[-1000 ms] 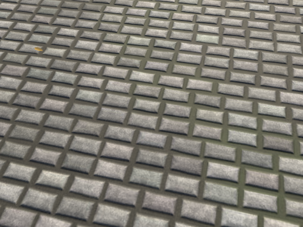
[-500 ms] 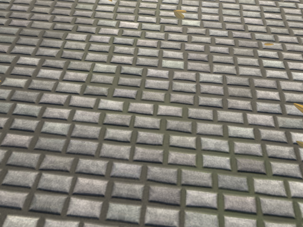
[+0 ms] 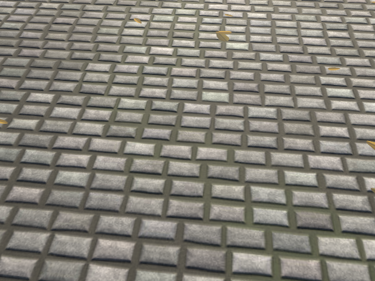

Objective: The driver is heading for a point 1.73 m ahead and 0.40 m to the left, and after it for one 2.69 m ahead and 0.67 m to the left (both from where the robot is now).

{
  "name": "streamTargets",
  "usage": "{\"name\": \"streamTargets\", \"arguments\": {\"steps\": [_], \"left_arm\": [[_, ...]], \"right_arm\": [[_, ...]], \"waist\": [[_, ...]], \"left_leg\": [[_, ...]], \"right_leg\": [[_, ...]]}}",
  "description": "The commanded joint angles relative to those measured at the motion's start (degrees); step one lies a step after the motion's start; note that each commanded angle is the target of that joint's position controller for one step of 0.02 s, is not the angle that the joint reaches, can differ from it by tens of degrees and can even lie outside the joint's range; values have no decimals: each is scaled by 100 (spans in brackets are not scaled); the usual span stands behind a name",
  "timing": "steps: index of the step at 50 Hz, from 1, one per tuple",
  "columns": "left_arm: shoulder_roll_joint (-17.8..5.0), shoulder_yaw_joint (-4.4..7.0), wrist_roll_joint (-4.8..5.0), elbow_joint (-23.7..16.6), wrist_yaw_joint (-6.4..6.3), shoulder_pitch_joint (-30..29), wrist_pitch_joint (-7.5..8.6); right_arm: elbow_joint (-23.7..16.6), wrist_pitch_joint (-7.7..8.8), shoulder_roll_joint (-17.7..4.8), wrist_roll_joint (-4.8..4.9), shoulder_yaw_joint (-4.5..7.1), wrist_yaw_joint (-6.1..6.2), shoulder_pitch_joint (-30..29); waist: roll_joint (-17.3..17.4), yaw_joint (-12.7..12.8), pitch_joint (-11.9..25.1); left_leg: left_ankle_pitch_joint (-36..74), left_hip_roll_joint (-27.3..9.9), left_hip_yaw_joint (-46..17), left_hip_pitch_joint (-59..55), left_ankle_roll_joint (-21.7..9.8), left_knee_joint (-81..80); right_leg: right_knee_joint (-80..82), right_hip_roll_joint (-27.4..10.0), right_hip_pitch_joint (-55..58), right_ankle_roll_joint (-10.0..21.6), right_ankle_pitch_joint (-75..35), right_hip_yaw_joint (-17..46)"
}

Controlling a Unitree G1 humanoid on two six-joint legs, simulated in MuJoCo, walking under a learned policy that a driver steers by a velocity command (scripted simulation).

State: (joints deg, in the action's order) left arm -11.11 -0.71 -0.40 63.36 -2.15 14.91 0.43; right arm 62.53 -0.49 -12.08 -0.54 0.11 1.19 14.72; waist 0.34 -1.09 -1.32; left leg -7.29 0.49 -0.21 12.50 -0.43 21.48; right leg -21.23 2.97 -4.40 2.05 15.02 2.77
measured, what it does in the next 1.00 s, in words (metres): walks ahead: left foot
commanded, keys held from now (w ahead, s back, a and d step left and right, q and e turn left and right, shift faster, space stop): no key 0.50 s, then w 0.50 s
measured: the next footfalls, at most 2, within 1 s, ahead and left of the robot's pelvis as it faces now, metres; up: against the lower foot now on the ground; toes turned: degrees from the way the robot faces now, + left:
left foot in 0.82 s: +0.17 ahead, +0.12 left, +0.00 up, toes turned +4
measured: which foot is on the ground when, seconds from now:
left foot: down 0.00-0.58, up 0.60-0.80, down 0.82-1.00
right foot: down 0.00-0.82, up 0.84-1.00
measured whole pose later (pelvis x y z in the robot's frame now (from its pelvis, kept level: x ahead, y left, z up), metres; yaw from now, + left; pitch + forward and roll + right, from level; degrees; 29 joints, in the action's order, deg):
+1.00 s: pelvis +0.17 +0.06 +0.00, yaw +0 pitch +0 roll +0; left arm -11.9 2.4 -2.1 59.8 1.1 16.5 3.6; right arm 61.9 4.5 -9.9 -1.0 2.3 0.1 22.1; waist -1.9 -0.1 -1.0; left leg -14.3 3.5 5.0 5.4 -4.8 19.6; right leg -62.5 -2.7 -25.9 4.5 14.5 -1.2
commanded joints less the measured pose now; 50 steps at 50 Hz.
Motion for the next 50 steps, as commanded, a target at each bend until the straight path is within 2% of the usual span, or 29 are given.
{"name": "streamTargets", "arguments": {"steps": [1, 25, 26, 28, 29, 30, 31, 33, 36, 38, 39, 40, 41, 42, 43, 44, 45, 46, 47, 48, 50], "left_arm": [[-541, 75, 2, -22, -26, 304, 35], [-227, 21, -6, 229, -87, 744, 61], [-201, 16, -16, 249, -85, 815, 61], [-412, 115, -30, 252, -78, 925, 24], [-546, 180, -29, 236, -69, 1010, -7], [-643, 238, -28, 229, -59, 1157, -23], [-678, 277, -26, 237, -56, 1296, -24], [-639, 317, -88, 238, -42, 1453, 54], [-675, 378, -128, 207, -15, 1471, 216], [-706, 403, -97, 134, 2, 1280, 286], [-723, 406, -45, 59, 11, 1010, 303], [-684, 387, -28, -11, 39, 854, 339], [-527, 328, -40, -95, 90, 788, 412], [-31, 208, -13, -357, 148, 937, 457], [-457, 322, -181, -428, 181, 657, 424], [-379, 322, -187, -492, 238, 439, 414], [-240, 288, -150, -479, 293, 372, 448], [-183, 299, -138, -461, 320, 402, 455], [-181, 309, -173, -438, 338, 509, 411], [-177, 318, -186, -430, 353, 571, 361], [-250, 359, -172, -523, 365, 360, 277]], "right_arm": [[-41, 40, -490, 1, 67, 33, 159], [379, 7, -188, 8, 45, 116, 348], [399, 1, -146, 0, 34, 113, 374], [325, -24, -192, -29, 73, 91, 262], [249, -32, -192, -65, 94, 60, 161], [134, -24, -142, -123, 92, 21, -12], [-4, 8, -82, -162, 83, -14, -194], [-277, 135, -104, -172, 106, -65, -521], [-560, 344, -231, -98, 186, -153, -678], [-602, 415, -231, -23, 243, -200, -435], [-467, 431, -144, 7, 261, -211, 92], [-181, 439, -185, 29, 339, -190, 860], [30, 473, -521, -21, 475, -124, 1668], [158, 455, -1243, -53, 637, -88, 2530], [208, 356, -891, -40, 543, -97, 2243], [-73, 350, -712, -65, 475, -108, 1430], [-261, 395, -582, -69, 430, -129, 925], [-323, 454, -494, -61, 383, -127, 754], [-291, 505, -327, -43, 315, -113, 743], [-231, 555, -306, -48, 288, -102, 882], [-92, 618, -293, -28, 248, -77, 1218]], "waist": [[-34, 32, -200], [-61, 40, -279], [-79, 60, -173], [-313, 128, -354], [-572, 206, -547], [-746, 312, -854], [-841, 389, -1132], [-809, 480, -1393], [-673, 403, -1227], [-694, 178, -982], [-625, -155, -845], [-362, -488, -559], [365, -830, -142], [1969, -923, 462], [1237, -639, 63], [485, -291, -539], [110, -124, -697], [44, 34, -684], [103, 148, -589], [239, 178, -489], [294, 196, -479]], "left_leg": [[264, -516, -562, -413, -136, -215], [552, -526, -504, -462, -133, -46], [146, -467, -468, -497, -137, -55], [-1086, -140, -204, -166, -194, 370], [-1704, 64, -6, 283, -221, 774], [-1922, 185, 187, 849, -221, 1195], [-1883, 141, 347, 1354, -237, 1574], [-1813, -174, 277, 2048, -281, 2209], [-1779, -339, 243, 2339, -328, 2073], [-1364, -185, 416, 1486, -358, 1517], [-897, -24, 584, 443, -387, 955], [-691, 279, 671, -895, -399, 594], [-1116, -295, -168, -2063, -515, 143], [-2671, -1955, -2959, -2858, -1105, -1008], [-3307, -2201, -3855, -2161, -1290, -1407], [-3317, -2109, -3235, -1523, -1226, -1329], [-2513, -1878, -2609, -1056, -1149, -1391], [-1734, -1634, -2054, -834, -1046, -1424], [-1129, -1408, -1596, -773, -928, -1449], [-541, -1339, -1336, -801, -932, -1407], [515, -1234, -926, -1029, -938, -1348]], "right_leg": [[527, -704, -702, 177, -548, 573], [411, -707, -586, 168, -1063, 489], [509, -673, -551, 190, -539, 497], [685, -640, -685, 389, 1179, 705], [868, -796, -718, 582, 2164, 1057], [1123, -1116, -690, 799, 2873, 1514], [1343, -1476, -636, 1010, 3210, 1912], [1481, -1885, -387, 1292, 2666, 2303], [1228, -1849, 247, 1280, 1145, 1931], [958, -1677, -13, 1111, 278, 1492], [658, -1492, -577, 946, -27, 1135], [22, -1185, -1207, 772, -676, 782], [-1365, -713, -1881, 543, -892, 171], [-3436, 131, -2990, 208, 945, -646], [-4476, -59, -3407, 307, 1469, -154], [-4830, -448, -3613, 404, 895, -34], [-4711, -642, -3467, 408, 332, 3], [-4510, -758, -3237, 383, 40, -34], [-4342, -814, -3052, 319, -122, -99], [-4277, -792, -2963, 266, -189, -198], [-4136, -753, -3225, 180, -298, -375]]}}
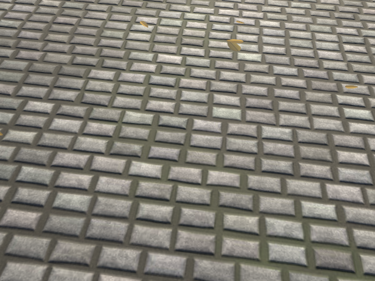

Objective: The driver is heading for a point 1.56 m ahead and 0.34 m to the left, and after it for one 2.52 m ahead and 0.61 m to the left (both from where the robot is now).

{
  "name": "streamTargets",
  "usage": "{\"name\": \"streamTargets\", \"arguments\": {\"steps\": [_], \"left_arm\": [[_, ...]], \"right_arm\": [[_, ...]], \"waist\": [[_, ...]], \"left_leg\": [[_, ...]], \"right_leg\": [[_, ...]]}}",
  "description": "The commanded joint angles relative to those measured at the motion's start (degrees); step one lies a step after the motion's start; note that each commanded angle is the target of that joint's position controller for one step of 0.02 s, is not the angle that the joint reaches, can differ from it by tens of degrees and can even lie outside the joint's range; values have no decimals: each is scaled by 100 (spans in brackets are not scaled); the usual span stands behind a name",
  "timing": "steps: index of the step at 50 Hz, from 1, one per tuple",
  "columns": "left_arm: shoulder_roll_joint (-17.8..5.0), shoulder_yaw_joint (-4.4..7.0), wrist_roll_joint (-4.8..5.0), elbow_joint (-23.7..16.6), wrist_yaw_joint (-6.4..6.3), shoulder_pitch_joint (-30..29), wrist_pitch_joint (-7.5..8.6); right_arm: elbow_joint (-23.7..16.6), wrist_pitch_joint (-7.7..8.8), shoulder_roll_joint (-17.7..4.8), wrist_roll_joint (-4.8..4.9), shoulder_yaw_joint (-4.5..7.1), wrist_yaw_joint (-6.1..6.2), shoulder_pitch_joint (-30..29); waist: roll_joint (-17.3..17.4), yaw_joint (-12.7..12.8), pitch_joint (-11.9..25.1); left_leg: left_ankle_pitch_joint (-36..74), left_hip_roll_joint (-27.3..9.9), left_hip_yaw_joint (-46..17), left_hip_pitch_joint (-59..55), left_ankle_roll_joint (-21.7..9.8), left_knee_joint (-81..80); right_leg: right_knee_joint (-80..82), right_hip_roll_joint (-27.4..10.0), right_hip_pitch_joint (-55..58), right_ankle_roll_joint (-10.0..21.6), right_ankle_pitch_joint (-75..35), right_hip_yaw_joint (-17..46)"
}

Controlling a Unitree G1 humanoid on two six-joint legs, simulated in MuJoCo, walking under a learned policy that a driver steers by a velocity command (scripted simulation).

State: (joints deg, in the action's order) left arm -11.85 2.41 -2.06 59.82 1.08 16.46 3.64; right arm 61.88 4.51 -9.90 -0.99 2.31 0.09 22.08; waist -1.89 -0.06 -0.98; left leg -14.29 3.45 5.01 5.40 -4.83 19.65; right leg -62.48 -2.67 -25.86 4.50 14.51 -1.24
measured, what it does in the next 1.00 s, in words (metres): walks ahead: right foot, then left foot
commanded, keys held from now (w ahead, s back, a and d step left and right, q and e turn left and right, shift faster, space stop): w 1.00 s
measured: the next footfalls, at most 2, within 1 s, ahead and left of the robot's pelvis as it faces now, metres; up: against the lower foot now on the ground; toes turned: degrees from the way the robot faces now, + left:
right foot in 0.32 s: +0.35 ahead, -0.08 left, +0.00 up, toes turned -4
left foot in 0.86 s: +0.66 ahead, +0.09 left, +0.00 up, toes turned +5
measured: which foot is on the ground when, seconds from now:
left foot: down 0.00-0.30, up 0.32-0.84, down 0.86-1.00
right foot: up 0.00-0.30, down 0.32-0.86, up 0.88-1.00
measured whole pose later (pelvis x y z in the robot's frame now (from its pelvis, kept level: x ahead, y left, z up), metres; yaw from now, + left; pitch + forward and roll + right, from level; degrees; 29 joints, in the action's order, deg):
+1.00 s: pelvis +0.57 +0.03 -0.01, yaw +0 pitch +0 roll +0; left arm -11.0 2.8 -0.9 59.3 -0.1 19.8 4.6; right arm 55.6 4.3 -11.8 -1.3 3.6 -0.6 10.5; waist -1.1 1.0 -3.5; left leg -9.1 3.1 7.0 16.9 -5.9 26.2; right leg -67.2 -0.1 -18.3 5.3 18.9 -0.4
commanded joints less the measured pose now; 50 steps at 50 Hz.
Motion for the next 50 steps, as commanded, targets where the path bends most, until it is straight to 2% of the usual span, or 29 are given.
{"name": "streamTargets", "arguments": {"steps": [1, 6, 10, 12, 13, 14, 15, 16, 17, 18, 19, 20, 22, 23, 24, 27, 32, 33, 37, 40, 42, 43, 44, 45, 46, 47, 48, 49, 50], "left_arm": [[-170, 50, 3, -247, 46, -13, -73], [-47, -17, 62, -810, 77, -1453, -97], [-73, -42, 111, -1044, 62, -1948, -82], [-204, 16, 110, -1029, 9, -1690, -49], [-303, 70, 105, -920, -31, -1290, -21], [-429, 148, 113, -694, -73, -583, 18], [-544, 232, 80, -401, -121, 312, 66], [-973, 364, -72, -231, -177, 1185, 95], [-1381, 460, -138, -262, -138, 1268, 69], [-1117, 425, 96, -304, -82, 758, 4], [-798, 324, 158, -417, -70, 89, 24], [-481, 240, 131, -429, -48, -165, 85], [-141, 116, 123, -254, -100, -64, 180], [-65, 75, 122, -153, -106, 157, 243], [-220, 97, 126, -96, -126, 282, 279], [-427, 109, 123, -50, -133, 552, 310], [-344, 36, 159, 26, -130, 1116, 283], [-408, 39, 149, 48, -137, 1217, 287], [-416, 27, 94, 180, -193, 1571, 263], [-526, 59, 47, 201, -245, 1433, 246], [-644, 93, 38, 193, -256, 1264, 228], [-647, 91, 76, 159, -243, 1134, 207], [-465, 30, 146, -24, -219, 1109, 214], [83, -44, 368, -65, -138, 1859, 194], [-482, 101, 203, -59, -161, 1344, 164], [-479, 124, 171, -261, -139, 801, 190], [-389, 117, 157, -305, -127, 566, 209], [-324, 137, 79, -306, -108, 458, 150], [-167, 111, 24, -277, -69, 731, 68]], "right_arm": [[14, 128, -534, 16, 18, 42, 607], [68, 145, -454, 4, -73, 61, 885], [142, 171, -555, 3, -65, 111, 1030], [133, 187, -642, -14, -43, 130, 877], [122, 184, -715, -27, -20, 145, 791], [112, 159, -774, -48, 2, 151, 724], [87, 127, -818, -17, 17, 141, 623], [-50, 118, -620, 29, -37, 100, 691], [-116, 87, 65, 223, -130, 7, 1465], [-164, 61, -589, 83, 29, 21, 850], [-412, 88, -640, 45, 64, 2, 221], [-464, 113, -577, 23, 68, -8, -22], [-402, -18, -329, -104, 59, -50, 178], [-394, -77, -260, -130, 62, -61, 180], [-421, -138, -149, -138, 47, -92, 219], [-707, -245, -318, -138, 77, -148, -551], [-1137, -227, -319, -49, 34, -185, -1824], [-1206, -219, -253, -27, 3, -186, -1988], [-1414, -176, -331, -16, -5, -170, -2560], [-1464, -104, -436, -21, 40, -141, -2447], [-1170, -40, -606, -31, 148, -64, -1476], [-841, 14, -734, -80, 231, -14, -492], [-636, 52, -1185, -233, 364, 47, 526], [-598, 17, -1636, -251, 486, 5, 698], [-672, -57, -1330, -47, 432, -48, 160], [-775, -47, -1011, 9, 330, -66, -463], [-782, 1, -712, -18, 249, -86, -709], [-720, 42, -493, -9, 175, -73, -750], [-627, 73, -427, 6, 142, -37, -680]], "waist": [[526, 67, -532], [595, -150, -765], [696, -200, -771], [703, 11, -572], [743, 200, -330], [737, 483, 50], [641, 873, 477], [182, 1103, 1079], [-1058, 618, 1711], [-110, 598, 1338], [-41, 382, 424], [259, 237, 42], [186, -124, -133], [164, -168, -217], [2, -244, -129], [11, -183, -366], [-32, 149, -525], [-170, 199, -493], [-176, 371, -546], [-226, 174, -480], [-281, -256, 24], [-140, -678, 516], [313, -991, 1210], [1650, -611, 1828], [608, -505, 1387], [460, -310, 535], [210, -175, 156], [158, -9, -57], [495, 150, 4]], "left_leg": [[1568, -1497, -1305, -401, -506, -1161], [2784, -1302, -796, -348, -507, -1207], [3583, -1421, -650, -590, -482, -1130], [4823, -1507, -541, -890, -435, -656], [5571, -1526, -485, -1040, -389, -141], [5944, -1495, -435, -1122, -344, 694], [5442, -1352, -321, -734, -269, 1825], [3491, -1082, -172, 373, -217, 3500], [-1496, 91, -136, 2469, -9, 5838], [-1222, -140, -845, 3017, -141, 6167], [-606, -451, -826, 3223, -176, 5880], [-268, -634, -815, 2985, -175, 5527], [-141, -828, -797, 2334, -66, 5009], [-139, -848, -768, 2193, -26, 4844], [-156, -835, -672, 2249, 43, 4697], [366, -987, -492, 2848, 208, 4107], [1317, -871, -133, 3160, 342, 2569], [1429, -838, -94, 3088, 335, 2268], [1377, -666, 22, 3181, 183, 1618], [817, -477, 64, 2767, -70, 1243], [473, -120, 183, 1570, -293, 976], [800, -130, 145, 345, -443, 623], [384, -1312, -1126, -1190, -743, 610], [106, -2883, -4043, -2587, -1647, -43], [-419, -2558, -4119, -2056, -1422, -393], [-280, -2386, -3175, -1172, -1208, -545], [357, -2145, -2617, -525, -1043, -746], [807, -1787, -2058, -73, -749, -862], [1082, -1745, -1779, 170, -728, -930]], "right_leg": [[101, -189, -1255, -105, -339, -51], [1618, -20, -1351, -228, -949, -427], [2686, 211, -714, -14, -1198, -626], [2894, 391, -214, 212, -991, -648], [2919, 536, 216, 325, -769, -658], [3051, 676, 862, 441, -622, -642], [3478, 627, 1959, 561, -824, -561], [3602, -512, 3298, 828, 59, 702], [4283, -2232, 4658, 1828, 491, 3864], [4829, -1919, 4088, 1673, 1359, 4122], [5008, -1752, 3173, 1423, 1293, 3125], [5204, -1520, 2456, 1238, 527, 2538], [5355, -1106, 1629, 927, -487, 1614], [5315, -974, 1491, 827, -1284, 1331], [5351, -989, 1532, 900, -1352, 1220], [5613, -835, 1573, 858, -1406, 859], [5616, -551, 2052, 583, -2382, 388], [5585, -608, 2165, 581, -2483, 368], [5358, -803, 2988, 649, -3039, 328], [4855, -975, 3387, 616, -4197, 244], [3719, -916, 3401, 482, -5516, 118], [2624, -719, 2962, 370, -5155, -61], [961, -442, 1724, 271, -3193, -230], [-1190, 726, -380, 34, 1350, -335], [-1556, 440, -897, 148, 1228, 469], [-1336, 187, -1057, 163, 665, 460], [-1034, 8, -881, 151, 325, 436], [-746, -128, -620, 140, 157, 423], [-519, -179, -330, 67, 120, 383]]}}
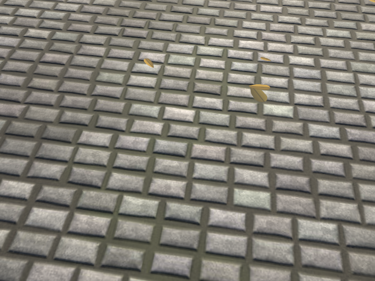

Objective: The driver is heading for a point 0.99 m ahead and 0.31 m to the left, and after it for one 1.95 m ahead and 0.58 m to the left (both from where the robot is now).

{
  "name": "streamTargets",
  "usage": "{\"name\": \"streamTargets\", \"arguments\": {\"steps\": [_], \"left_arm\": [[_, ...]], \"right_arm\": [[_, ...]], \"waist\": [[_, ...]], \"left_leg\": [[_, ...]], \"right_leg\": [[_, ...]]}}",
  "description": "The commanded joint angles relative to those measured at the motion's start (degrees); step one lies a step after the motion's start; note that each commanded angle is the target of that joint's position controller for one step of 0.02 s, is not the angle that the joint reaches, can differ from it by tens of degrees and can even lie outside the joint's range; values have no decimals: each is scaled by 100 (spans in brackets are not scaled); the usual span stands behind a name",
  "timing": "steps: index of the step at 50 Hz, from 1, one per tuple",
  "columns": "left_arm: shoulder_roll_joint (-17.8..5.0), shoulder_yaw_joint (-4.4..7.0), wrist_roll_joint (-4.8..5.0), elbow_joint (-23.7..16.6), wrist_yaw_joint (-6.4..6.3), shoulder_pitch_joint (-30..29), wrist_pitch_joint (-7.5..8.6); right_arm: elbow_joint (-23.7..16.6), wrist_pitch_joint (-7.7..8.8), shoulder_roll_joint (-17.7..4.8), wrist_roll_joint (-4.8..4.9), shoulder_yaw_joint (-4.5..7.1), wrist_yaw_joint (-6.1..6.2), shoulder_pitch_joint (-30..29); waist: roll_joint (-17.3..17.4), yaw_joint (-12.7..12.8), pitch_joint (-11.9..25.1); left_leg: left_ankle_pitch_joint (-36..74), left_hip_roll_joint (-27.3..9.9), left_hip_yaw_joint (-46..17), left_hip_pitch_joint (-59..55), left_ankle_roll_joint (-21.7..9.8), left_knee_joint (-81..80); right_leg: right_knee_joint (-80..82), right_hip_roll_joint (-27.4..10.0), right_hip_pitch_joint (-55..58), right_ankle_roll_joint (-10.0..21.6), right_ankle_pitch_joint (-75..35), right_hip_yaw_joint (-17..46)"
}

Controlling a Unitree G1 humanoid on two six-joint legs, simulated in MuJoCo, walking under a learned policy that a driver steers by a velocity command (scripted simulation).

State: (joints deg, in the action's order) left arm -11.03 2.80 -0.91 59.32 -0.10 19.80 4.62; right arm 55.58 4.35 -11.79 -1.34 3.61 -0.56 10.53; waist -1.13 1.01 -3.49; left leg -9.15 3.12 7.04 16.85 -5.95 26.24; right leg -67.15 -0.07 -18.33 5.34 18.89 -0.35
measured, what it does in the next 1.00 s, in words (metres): walks ahead, turning left: right foot, then left foot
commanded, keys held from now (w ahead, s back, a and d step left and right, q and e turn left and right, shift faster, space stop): w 0.34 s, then w+q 0.66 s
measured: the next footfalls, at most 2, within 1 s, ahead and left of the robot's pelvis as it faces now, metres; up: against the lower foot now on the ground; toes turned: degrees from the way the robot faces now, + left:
right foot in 0.44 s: +0.40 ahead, -0.11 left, +0.00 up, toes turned -3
left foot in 1.00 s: +0.63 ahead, +0.10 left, +0.00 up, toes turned +24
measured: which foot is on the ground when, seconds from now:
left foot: down 0.00-0.44, up 0.46-0.98, down 1.00-1.00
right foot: up 0.00-0.42, down 0.44-1.00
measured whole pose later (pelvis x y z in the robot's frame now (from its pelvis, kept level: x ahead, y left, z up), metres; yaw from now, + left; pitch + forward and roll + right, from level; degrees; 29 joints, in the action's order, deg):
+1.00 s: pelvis +0.52 +0.01 -0.02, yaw +18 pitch +0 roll +0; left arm -10.5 2.9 -1.3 58.8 -1.9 25.2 4.1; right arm 48.0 1.3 -11.0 -2.3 3.1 -2.6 1.8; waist 0.2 1.9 -3.7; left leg -10.2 2.0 8.9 25.0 -10.4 33.1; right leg -29.0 -3.7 4.3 -0.1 25.7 -20.5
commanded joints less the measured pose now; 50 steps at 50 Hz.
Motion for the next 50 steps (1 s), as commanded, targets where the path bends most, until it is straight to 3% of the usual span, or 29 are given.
{"name": "streamTargets", "arguments": {"steps": [1, 2, 5, 11, 16, 19, 20, 21, 22, 23, 24, 25, 26, 27, 28, 31, 38, 43, 45, 48, 49, 50], "left_arm": [[-212, 76, -122, -195, 61, 385, -90], [-125, 67, -137, -224, 90, 388, -143], [-227, 81, -141, -464, 149, -324, -230], [-188, -1, -45, -946, 183, -1725, -219], [-243, -29, -29, -1202, 166, -2351, -159], [-371, 36, -28, -1204, 125, -2051, -71], [-464, 90, -30, -1041, 84, -1503, -30], [-587, 167, -60, -727, 31, -540, 34], [-995, 293, -214, -516, -44, 474, 98], [-1588, 440, -310, -499, -30, 834, 81], [-1261, 393, -112, -592, 11, 413, -24], [-898, 275, -56, -704, 23, -285, -22], [-581, 190, -58, -740, 42, -617, 25], [-428, 146, -57, -694, 19, -666, 72], [-312, 106, -26, -616, -23, -621, 99], [-403, 119, 23, -478, -55, -239, 241], [-481, 98, -2, -356, -97, 292, 268], [-649, 122, -17, -208, -176, 773, 193], [-733, 139, -34, -193, -214, 775, 128], [-1006, 220, -58, -256, -242, 612, 2], [-1088, 246, -49, -310, -212, 563, -53], [-1104, 251, -18, -435, -166, 388, -74]], "right_arm": [[107, 145, -137, 41, -28, 30, 704], [172, 181, -265, 64, -7, 49, 848], [251, 209, -479, 61, 12, 71, 1146], [366, 187, -430, 64, -57, 77, 1765], [525, 159, -482, 6, -56, 141, 2136], [533, 134, -584, -26, -27, 185, 1954], [514, 123, -659, -29, -7, 185, 1842], [470, 104, -680, 5, -6, 164, 1676], [300, 114, -525, 86, -60, 133, 1607], [206, 82, 162, 357, -194, 91, 2405], [297, 31, -525, 186, -7, 133, 2086], [127, 22, -527, 133, 31, 117, 1562], [65, 24, -396, 112, 18, 94, 1303], [71, -32, -317, 53, 38, 71, 1229], [69, -119, -224, -18, 43, 23, 1348], [-48, -304, -62, -56, 57, -63, 1189], [-615, -363, -79, -17, 5, -203, -268], [-979, -342, -82, -55, -66, -262, -1091], [-1031, -336, -150, -70, -39, -265, -1079], [-845, -336, -374, -83, 82, -201, -279], [-685, -295, -512, -94, 160, -167, 287], [-450, -245, -797, -160, 292, -99, 1104]], "waist": [[348, 68, 173], [451, 118, 223], [363, 63, -18], [456, -276, -226], [531, -431, -314], [554, -163, -182], [581, 69, 90], [416, 490, 582], [46, 823, 1279], [-1254, 510, 2136], [-375, 462, 1926], [-166, 214, 972], [-1, 98, 492], [-81, -17, 233], [-195, -176, 156], [-217, -290, 103], [-230, -103, -208], [-258, 124, -311], [-332, 34, -230], [-542, -360, 290], [-505, -581, 626], [-157, -1025, 1040]], "left_leg": [[1187, -1578, -1772, -869, -527, -1584], [1235, -1579, -1668, -870, -602, -1630], [1284, -1463, -1379, -906, -591, -1874], [1985, -1259, -962, -1362, -427, -1939], [2588, -1500, -892, -2193, -508, -1678], [4023, -1606, -908, -2373, -428, -993], [4649, -1549, -906, -2330, -366, -401], [4519, -1327, -767, -1992, -262, 626], [2856, -1050, -650, -828, -165, 2124], [-1467, -35, -262, 1270, 96, 4340], [-1839, -168, -960, 1666, 3, 4916], [-1316, -454, -1029, 1818, -19, 4831], [-947, -665, -1019, 1707, -17, 4538], [-788, -778, -1009, 1527, -3, 4322], [-687, -850, -983, 1310, 40, 4180], [-425, -902, -889, 1450, 120, 4040], [873, -888, -504, 2179, 256, 2497], [773, -681, 40, 2005, 56, 1321], [354, -474, 203, 1716, -130, 1104], [-540, 73, 422, 721, -508, 957], [-634, 236, 358, 23, -650, 658], [-523, 42, -173, -1244, -882, 75]], "right_leg": [[33, -463, -972, -59, -339, 269], [133, -437, -1022, -129, -345, 180], [608, -592, -1602, -287, -819, 23], [2316, -506, -1904, -417, -1757, -319], [3175, -307, -1867, -199, -1662, -452], [3545, -53, -1137, 47, -1055, -484], [3701, 128, -469, 136, -898, -519], [4115, 205, 716, 255, -1205, -541], [4195, -765, 2308, 501, -913, 455], [4655, -2607, 4000, 1265, -509, 3138], [5120, -2484, 3376, 1168, 74, 3559], [5316, -2271, 2442, 942, 197, 2610], [5579, -2026, 1725, 742, -186, 1948], [5699, -1786, 1293, 526, -591, 1392], [5800, -1607, 982, 358, -816, 929], [5904, -1548, 901, 315, -1566, 325], [5944, -1291, 1294, 114, -2562, -797], [5689, -1498, 2094, 96, -3536, -1241], [5279, -1567, 2400, 80, -4694, -1433], [3772, -1630, 2651, 103, -6588, -1607], [2789, -1636, 2447, 82, -6301, -1607], [1300, -1513, 1569, -101, -5067, -1663]]}}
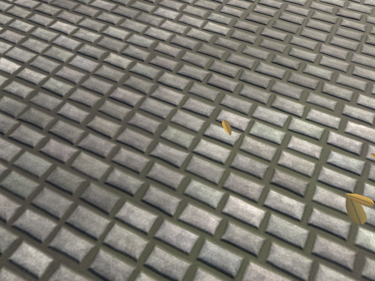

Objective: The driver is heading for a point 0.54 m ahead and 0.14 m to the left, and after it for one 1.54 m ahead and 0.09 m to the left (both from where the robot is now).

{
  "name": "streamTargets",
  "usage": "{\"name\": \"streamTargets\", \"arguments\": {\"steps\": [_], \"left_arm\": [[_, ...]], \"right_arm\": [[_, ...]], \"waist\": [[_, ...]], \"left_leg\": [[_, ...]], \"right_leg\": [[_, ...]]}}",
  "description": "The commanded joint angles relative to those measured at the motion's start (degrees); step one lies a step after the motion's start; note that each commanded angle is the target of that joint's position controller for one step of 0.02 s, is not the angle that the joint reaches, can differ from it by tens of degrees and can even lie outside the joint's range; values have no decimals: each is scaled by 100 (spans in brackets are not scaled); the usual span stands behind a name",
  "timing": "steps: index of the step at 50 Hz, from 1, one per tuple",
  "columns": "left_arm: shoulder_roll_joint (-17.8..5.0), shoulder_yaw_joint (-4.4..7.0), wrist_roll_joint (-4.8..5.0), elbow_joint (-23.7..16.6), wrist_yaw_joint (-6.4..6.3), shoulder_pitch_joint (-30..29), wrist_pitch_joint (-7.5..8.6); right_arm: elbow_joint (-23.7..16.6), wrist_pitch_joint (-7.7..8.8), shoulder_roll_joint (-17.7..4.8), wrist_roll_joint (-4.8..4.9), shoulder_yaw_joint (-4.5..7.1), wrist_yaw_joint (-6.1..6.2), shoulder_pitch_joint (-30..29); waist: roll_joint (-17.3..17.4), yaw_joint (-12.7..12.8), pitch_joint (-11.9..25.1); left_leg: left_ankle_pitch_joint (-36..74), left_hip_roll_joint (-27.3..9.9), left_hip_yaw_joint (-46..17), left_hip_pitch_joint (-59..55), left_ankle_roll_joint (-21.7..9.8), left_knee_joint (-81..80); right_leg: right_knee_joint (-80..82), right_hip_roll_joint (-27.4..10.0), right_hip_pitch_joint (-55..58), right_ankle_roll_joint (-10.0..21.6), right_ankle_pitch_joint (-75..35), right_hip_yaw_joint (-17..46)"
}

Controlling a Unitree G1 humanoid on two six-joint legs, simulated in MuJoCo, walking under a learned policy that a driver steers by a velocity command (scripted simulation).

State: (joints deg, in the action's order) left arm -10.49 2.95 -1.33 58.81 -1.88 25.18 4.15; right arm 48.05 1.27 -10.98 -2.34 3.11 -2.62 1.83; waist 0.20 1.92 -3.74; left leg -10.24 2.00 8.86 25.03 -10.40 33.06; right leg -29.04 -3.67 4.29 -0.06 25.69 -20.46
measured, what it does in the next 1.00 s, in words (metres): walks ahead, turning left: right foot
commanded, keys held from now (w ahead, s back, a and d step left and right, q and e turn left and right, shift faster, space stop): w+q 0.72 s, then w+e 0.28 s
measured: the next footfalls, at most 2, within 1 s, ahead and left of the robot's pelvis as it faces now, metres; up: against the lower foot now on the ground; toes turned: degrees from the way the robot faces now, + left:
right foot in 0.54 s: +0.49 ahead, -0.05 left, +0.00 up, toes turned +21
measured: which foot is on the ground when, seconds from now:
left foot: down 0.00-0.56, up 0.58-1.00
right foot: down 0.00-0.02, up 0.04-0.52, down 0.54-1.00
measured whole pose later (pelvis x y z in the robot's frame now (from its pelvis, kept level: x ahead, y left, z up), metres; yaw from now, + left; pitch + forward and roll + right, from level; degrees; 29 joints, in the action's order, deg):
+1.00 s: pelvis +0.50 +0.09 +0.02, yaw +26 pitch +2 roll -2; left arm -13.3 2.2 -0.7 52.5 1.4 26.8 4.2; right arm 40.6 2.1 -13.1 -2.1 0.5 -2.9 1.7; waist 1.8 5.5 -1.5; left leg -8.6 -2.3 1.2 28.6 -1.8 32.8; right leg -16.7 0.4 -0.4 -0.2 18.2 -5.4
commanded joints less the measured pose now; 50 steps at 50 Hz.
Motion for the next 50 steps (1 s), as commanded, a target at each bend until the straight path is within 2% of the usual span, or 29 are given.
{"name": "streamTargets", "arguments": {"steps": [1, 2, 3, 4, 5, 6, 7, 8, 11, 14, 21, 23, 24, 26, 27, 28, 29, 30, 31, 32, 33, 35, 37, 40, 42, 44, 47, 49, 50], "left_arm": [[-630, 157, 156, -790, 75, -171, 23], [-891, 192, 122, -1144, 159, -492, 101], [-838, 170, 83, -1257, 190, -1112, 155], [-779, 135, 119, -1252, 198, -1026, 216], [-758, 146, 58, -1223, 186, -1000, 188], [-732, 142, -71, -1144, 181, -832, 71], [-689, 130, -144, -1147, 199, -655, -42], [-699, 132, -166, -1185, 220, -700, -125], [-690, 116, -149, -1427, 271, -1277, -229], [-741, 99, -120, -1709, 285, -2010, -259], [-772, -12, -49, -2237, 356, -3155, -157], [-870, -11, -19, -2316, 351, -3092, -103], [-942, 5, -7, -2277, 334, -2830, -76], [-1203, 118, 12, -1946, 226, -1657, -3], [-1407, 192, -49, -1783, 146, -831, 72], [-1913, 291, -228, -1823, 47, -97, 83], [-2085, 336, -182, -1849, 85, -449, -7], [-1541, 248, -115, -1964, 119, -938, -69], [-1069, 129, -65, -1986, 137, -1228, -75], [-902, 74, -74, -1935, 144, -1325, -63], [-899, 62, -62, -1833, 128, -1252, -23], [-963, 81, -14, -1693, 166, -1053, 96], [-981, 92, 31, -1575, 219, -849, 204], [-1001, 83, 16, -1351, 277, -580, 249], [-1004, 74, 85, -1265, 305, -598, 212], [-1060, 83, 121, -1177, 322, -429, 174], [-1318, 150, 70, -1020, 315, -75, 114], [-1420, 182, 51, -965, 297, -42, 60], [-1433, 184, 66, -949, 287, -89, 32]], "right_arm": [[206, 39, -1528, -37, 538, 177, 2042], [62, -38, -1848, 51, 567, 170, 1996], [136, -72, -1626, 110, 507, 228, 1849], [192, -38, -1289, 174, 420, 253, 1609], [174, 21, -1065, 174, 347, 278, 1383], [115, 70, -927, 228, 295, 297, 1162], [88, 138, -935, 241, 272, 295, 1180], [116, 208, -941, 258, 263, 283, 1299], [145, 271, -1153, 243, 299, 266, 1661], [151, 245, -1181, 234, 299, 249, 2082], [99, 213, -1274, 162, 303, 313, 2630], [31, 216, -1364, 140, 324, 355, 2540], [-28, 220, -1427, 136, 339, 370, 2373], [-140, 258, -1560, 140, 368, 320, 2019], [-183, 299, -1454, 191, 340, 260, 1944], [-417, 326, -852, 348, 187, 233, 2216], [-568, 296, -869, 333, 170, 247, 2661], [-347, 189, -1149, 155, 201, 291, 2597], [-328, 151, -1128, 98, 191, 228, 2211], [-363, 122, -1009, 100, 172, 176, 2029], [-427, 65, -974, 37, 171, 121, 1930], [-458, -57, -916, 14, 149, 26, 1929], [-594, -86, -837, 8, 117, -28, 1618], [-724, -36, -713, 2, 49, -46, 1173], [-848, 1, -665, -33, -25, -82, 744], [-971, 48, -531, -25, -127, -109, 207], [-1077, 108, -617, 43, -151, -59, -124], [-1073, 176, -742, 41, -121, 18, -3], [-959, 224, -795, 16, -90, 64, 373]], "waist": [[1156, -941, 1579], [711, -813, 1920], [40, -811, 1158], [-168, -531, 490], [-344, -272, 263], [-367, -82, 223], [-72, -1, 325], [-62, 25, 343], [53, -111, 256], [226, -388, 170], [402, -775, 93], [477, -668, 104], [518, -505, 138], [403, 49, 625], [78, 463, 1152], [-813, 548, 2107], [-1967, 42, 2374], [-932, -139, 1475], [-244, -121, 776], [-188, -188, 427], [-480, -238, 311], [-657, -283, 306], [-569, -254, 312], [-513, -226, 219], [-523, -253, 150], [-542, -83, 102], [-569, 38, 106], [-617, -54, 178], [-573, -259, 325]], "left_leg": [[-699, -1543, -3115, -3873, -1097, -953], [-175, -2296, -5246, -4161, -1681, -1742], [-53, -2135, -4234, -3690, -1470, -1804], [389, -1932, -3564, -2800, -1157, -1908], [849, -1547, -3076, -2286, -838, -1968], [1180, -1206, -2629, -1943, -633, -2032], [1658, -1168, -2507, -1690, -696, -2033], [2051, -1067, -2419, -1663, -709, -2010], [2029, -837, -2278, -1598, -579, -2117], [1854, -811, -2453, -1949, -430, -2145], [2351, -907, -2791, -2762, -342, -1713], [2582, -983, -2943, -2769, -204, -1509], [2743, -980, -2969, -2606, -82, -1373], [3692, -699, -2840, -2159, 187, -302], [3169, -304, -2563, -1610, 322, 927], [801, 218, -2021, -466, 494, 2745], [-2132, 679, -1632, 730, 528, 3732], [-1700, 141, -1658, 1085, 515, 4219], [-1230, -76, -1553, 1042, 558, 4048], [-1001, -251, -1496, 906, 595, 3726], [-922, -383, -1456, 812, 639, 3516], [-764, -438, -1331, 690, 687, 3486], [-506, -460, -1385, 946, 714, 3305], [-57, -361, -1479, 1263, 792, 2535], [365, -485, -1042, 1110, 868, 1631], [611, -495, -670, 653, 936, 797], [371, -382, -575, 303, 941, 219], [6, -284, -594, -30, 848, -116], [-11, -177, -581, -584, 783, -479]], "right_leg": [[-4837, -214, -3154, 67, -1379, 341], [-5810, 531, -4332, -38, 427, 1685], [-5660, 93, -4854, 16, -90, 2164], [-4979, -156, -4684, 44, -533, 2154], [-4379, -341, -4353, 28, -670, 2209], [-4127, -388, -3991, -18, -795, 2189], [-3937, -404, -3688, -99, -791, 2195], [-3816, -399, -3672, -174, -762, 2156], [-3137, -373, -3986, -332, -1273, 2024], [-2411, -301, -4460, -369, -1834, 2031], [-970, 100, -4537, -226, -2291, 2067], [-556, 195, -4070, -107, -2189, 2144], [-323, 266, -3560, -31, -2049, 2155], [50, 562, -1823, 166, -1743, 2018], [287, 160, -559, 340, -1734, 2328], [503, -1459, 936, 677, -488, 4143], [1338, -2295, 1148, 1175, -324, 6592], [1333, -2159, 310, 1202, 299, 6157], [1426, -1825, -468, 1111, 140, 5157], [1591, -1512, -978, 946, -495, 4334], [1693, -1322, -1232, 861, -1002, 3795], [1814, -1202, -1421, 865, -1920, 3181], [1932, -1191, -1320, 958, -2502, 2839], [2080, -1046, -1158, 1059, -2758, 2465], [2108, -810, -1190, 1033, -2882, 2203], [2064, -666, -1330, 998, -3098, 2095], [1777, -867, -1028, 991, -3551, 2350], [1419, -975, -799, 941, -3800, 2550], [990, -911, -811, 869, -4076, 2539]]}}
